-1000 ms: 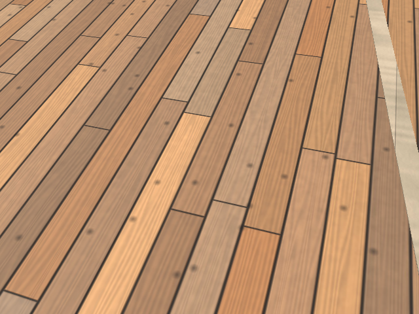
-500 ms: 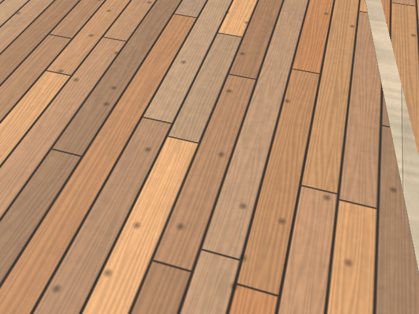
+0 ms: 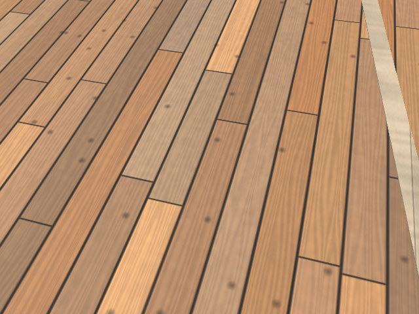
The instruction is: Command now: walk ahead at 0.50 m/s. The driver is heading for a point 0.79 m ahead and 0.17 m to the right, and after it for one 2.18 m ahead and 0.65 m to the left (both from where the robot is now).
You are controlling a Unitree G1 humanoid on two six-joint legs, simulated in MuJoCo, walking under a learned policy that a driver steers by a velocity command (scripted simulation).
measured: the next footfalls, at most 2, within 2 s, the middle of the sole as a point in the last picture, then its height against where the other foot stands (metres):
left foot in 0.40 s outside the picture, level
right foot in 0.96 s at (261, 254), level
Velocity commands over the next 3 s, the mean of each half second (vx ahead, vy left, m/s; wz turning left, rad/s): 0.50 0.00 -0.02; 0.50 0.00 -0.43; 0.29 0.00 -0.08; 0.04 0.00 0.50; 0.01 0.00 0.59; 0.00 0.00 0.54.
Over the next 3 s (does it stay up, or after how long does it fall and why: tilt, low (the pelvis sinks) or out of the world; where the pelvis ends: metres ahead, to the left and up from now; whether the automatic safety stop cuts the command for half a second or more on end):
stays up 0.81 -0.09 0.01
